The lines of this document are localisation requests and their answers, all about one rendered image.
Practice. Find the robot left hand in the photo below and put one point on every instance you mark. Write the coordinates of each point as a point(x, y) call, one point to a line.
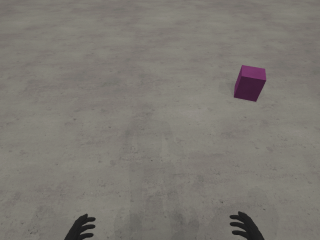
point(77, 228)

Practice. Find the carton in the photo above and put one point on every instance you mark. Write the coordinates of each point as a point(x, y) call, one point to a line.
point(250, 83)

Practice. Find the robot right hand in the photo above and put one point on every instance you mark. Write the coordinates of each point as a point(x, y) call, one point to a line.
point(252, 231)

